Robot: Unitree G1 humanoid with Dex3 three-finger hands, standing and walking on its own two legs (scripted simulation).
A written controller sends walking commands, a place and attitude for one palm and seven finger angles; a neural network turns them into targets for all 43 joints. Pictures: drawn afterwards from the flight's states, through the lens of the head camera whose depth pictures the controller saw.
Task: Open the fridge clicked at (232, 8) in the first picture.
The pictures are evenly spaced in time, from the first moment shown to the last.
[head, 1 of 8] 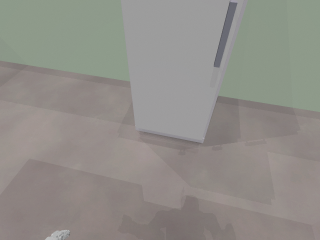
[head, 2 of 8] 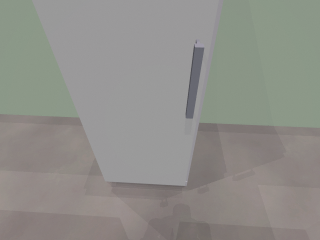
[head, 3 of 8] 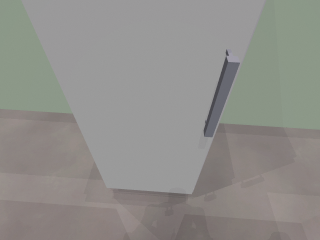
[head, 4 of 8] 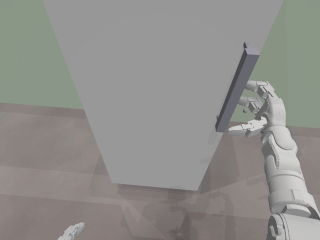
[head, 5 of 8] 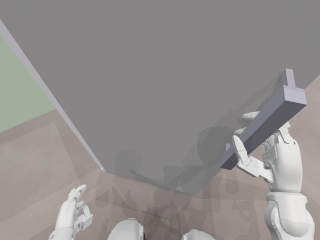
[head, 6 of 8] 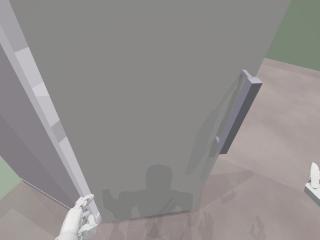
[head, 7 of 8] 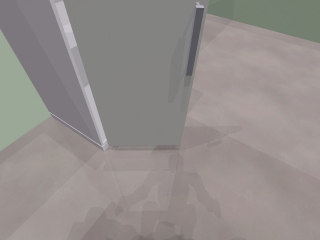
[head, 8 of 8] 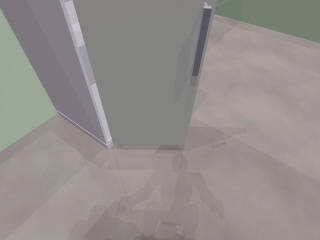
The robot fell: no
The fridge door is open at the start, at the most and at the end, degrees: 0 63 55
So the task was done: yes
